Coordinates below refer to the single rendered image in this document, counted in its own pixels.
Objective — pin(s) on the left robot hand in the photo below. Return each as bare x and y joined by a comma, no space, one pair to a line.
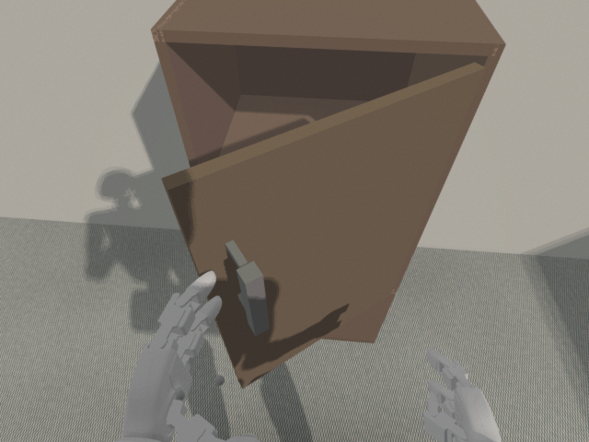
162,370

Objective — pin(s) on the right robot hand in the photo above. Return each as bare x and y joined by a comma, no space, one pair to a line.
467,416

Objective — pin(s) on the handle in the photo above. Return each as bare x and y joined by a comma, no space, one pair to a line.
252,295

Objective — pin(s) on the cupboard door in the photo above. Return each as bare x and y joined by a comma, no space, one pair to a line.
327,211

